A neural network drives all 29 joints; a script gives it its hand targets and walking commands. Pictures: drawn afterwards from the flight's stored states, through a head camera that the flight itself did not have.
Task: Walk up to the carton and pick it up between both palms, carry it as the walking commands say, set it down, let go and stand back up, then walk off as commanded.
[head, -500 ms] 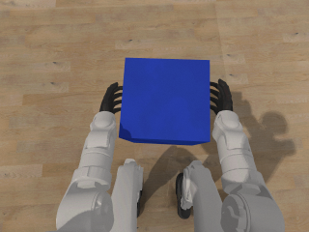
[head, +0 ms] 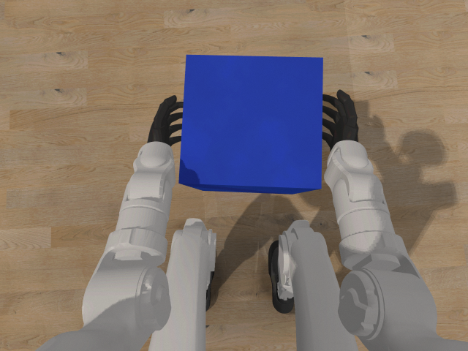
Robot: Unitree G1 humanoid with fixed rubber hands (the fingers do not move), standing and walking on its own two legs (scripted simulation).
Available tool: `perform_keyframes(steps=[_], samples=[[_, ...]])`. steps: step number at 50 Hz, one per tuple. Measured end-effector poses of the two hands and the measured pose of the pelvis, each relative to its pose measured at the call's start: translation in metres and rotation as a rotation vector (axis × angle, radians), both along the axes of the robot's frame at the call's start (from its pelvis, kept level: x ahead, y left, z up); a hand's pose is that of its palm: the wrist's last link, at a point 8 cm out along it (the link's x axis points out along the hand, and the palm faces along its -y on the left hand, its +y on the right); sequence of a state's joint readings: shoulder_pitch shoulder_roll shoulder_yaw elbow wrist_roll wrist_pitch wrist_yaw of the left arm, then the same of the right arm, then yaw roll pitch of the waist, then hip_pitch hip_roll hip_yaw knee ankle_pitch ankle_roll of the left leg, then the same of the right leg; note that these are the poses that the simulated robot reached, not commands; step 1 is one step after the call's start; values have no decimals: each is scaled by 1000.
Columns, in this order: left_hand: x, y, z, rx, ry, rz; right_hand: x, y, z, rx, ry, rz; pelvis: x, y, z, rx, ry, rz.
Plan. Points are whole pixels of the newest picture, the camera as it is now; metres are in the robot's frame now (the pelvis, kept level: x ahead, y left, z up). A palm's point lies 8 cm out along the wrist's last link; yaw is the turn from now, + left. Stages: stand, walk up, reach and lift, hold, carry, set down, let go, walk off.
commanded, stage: set down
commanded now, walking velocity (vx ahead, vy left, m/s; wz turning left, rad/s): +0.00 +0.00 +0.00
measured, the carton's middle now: (250, 138) +0.46 +0.01 -0.19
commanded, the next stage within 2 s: none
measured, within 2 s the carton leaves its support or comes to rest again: rests again in 1.86 s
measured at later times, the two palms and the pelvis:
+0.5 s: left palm (170, 142) +0.45 +0.17 -0.21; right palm (322, 142) +0.46 -0.13 -0.20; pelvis -0.02 +0.01 -0.06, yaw +0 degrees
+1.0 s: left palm (179, 142) +0.47 +0.16 -0.29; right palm (312, 143) +0.48 -0.14 -0.28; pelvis -0.04 +0.01 -0.11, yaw +0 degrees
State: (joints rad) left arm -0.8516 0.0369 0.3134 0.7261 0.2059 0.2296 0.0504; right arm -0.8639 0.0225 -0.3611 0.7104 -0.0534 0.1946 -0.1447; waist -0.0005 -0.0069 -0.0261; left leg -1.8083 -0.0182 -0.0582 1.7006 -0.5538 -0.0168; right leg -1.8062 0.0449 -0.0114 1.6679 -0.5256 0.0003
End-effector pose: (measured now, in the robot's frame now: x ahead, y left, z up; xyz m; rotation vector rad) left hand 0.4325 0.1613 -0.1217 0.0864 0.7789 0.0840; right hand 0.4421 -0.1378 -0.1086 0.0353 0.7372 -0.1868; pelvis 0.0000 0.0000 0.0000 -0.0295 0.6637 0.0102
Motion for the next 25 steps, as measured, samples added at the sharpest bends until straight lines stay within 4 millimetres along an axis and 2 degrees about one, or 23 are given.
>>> perform_keyframes(steps=[11, 25], samples=[[15, 3, -29, -3, -25, -10, 11, 2, -28, -20, -26, 6, -9, 2, -26, -3, -4, -2], [22, 6, -90, -16, 3, -9, 18, 6, -88, -19, 2, 1, -17, 6, -59, -11, -17, 3]])
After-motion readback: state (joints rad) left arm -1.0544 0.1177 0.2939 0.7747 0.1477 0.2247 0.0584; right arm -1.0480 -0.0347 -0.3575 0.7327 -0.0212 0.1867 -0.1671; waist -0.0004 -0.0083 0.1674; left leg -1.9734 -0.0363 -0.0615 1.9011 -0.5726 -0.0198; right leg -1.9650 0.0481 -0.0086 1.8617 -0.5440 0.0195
